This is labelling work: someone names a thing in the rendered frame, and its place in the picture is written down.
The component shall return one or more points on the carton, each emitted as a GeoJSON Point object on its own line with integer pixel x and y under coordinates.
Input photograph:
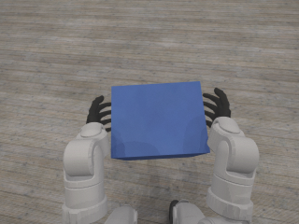
{"type": "Point", "coordinates": [158, 121]}

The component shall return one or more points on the right robot thigh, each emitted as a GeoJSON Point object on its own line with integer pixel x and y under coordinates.
{"type": "Point", "coordinates": [186, 213]}

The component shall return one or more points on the robot right hand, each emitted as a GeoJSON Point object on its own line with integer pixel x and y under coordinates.
{"type": "Point", "coordinates": [221, 109]}

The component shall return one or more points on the robot left hand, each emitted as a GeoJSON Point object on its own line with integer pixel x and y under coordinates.
{"type": "Point", "coordinates": [95, 116]}

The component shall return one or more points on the right robot forearm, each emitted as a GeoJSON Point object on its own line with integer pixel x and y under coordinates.
{"type": "Point", "coordinates": [235, 165]}

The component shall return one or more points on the right robot shin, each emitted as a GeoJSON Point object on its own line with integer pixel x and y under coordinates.
{"type": "Point", "coordinates": [183, 201]}

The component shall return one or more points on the left robot forearm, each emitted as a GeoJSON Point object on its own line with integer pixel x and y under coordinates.
{"type": "Point", "coordinates": [84, 174]}

